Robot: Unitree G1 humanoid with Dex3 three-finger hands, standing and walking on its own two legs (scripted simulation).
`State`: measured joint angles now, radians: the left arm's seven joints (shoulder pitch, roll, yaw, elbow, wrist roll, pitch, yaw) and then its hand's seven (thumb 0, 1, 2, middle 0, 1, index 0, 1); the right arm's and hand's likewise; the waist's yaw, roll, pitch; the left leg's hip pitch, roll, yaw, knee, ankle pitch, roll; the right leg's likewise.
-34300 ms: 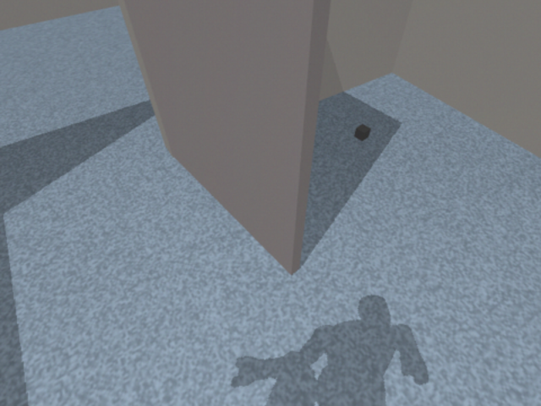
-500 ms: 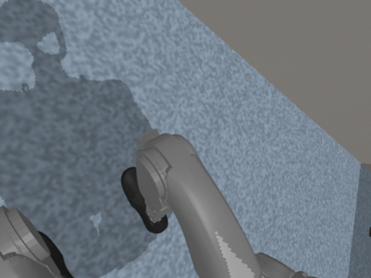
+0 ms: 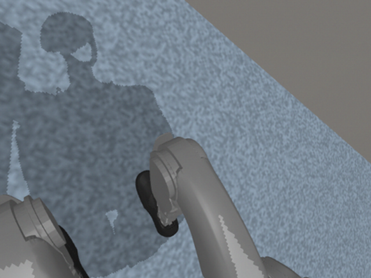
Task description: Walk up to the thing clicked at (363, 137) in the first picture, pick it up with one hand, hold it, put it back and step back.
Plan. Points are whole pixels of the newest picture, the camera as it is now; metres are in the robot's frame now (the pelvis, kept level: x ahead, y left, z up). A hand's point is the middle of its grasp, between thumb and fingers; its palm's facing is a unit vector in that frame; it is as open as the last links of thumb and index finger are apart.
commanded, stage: settle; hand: left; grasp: from above
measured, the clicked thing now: out of the picture +0.45 +0.36 -0.26
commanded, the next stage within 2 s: lift in 0.34 s
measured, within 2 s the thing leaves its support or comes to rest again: neither
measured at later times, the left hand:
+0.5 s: hand out of the picture +0.44 +0.35 -0.17, palm faces -0.10 -0.41 -0.91, open 9.0 cm
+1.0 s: hand out of the picture +0.39 +0.36 -0.05, palm faces -0.09 -0.41 -0.91, open 8.9 cm
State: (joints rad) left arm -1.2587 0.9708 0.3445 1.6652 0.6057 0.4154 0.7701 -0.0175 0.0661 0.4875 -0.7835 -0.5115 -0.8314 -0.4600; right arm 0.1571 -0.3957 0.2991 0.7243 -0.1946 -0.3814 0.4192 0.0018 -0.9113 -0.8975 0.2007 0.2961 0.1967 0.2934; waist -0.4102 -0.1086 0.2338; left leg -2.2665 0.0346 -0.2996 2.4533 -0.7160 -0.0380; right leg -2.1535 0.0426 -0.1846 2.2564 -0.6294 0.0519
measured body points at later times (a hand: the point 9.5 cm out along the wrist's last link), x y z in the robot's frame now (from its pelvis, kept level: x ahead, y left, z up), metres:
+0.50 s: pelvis +0.00 -0.01 +0.01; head +0.26 +0.08 +0.36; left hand +0.44 +0.36 -0.12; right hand +0.02 -0.26 -0.07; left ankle +0.07 +0.14 -0.30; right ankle +0.13 -0.12 -0.30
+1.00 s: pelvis +0.01 -0.01 +0.06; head +0.20 +0.04 +0.46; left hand +0.40 +0.38 +0.00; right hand +0.09 -0.27 -0.07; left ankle +0.07 +0.13 -0.30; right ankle +0.13 -0.12 -0.30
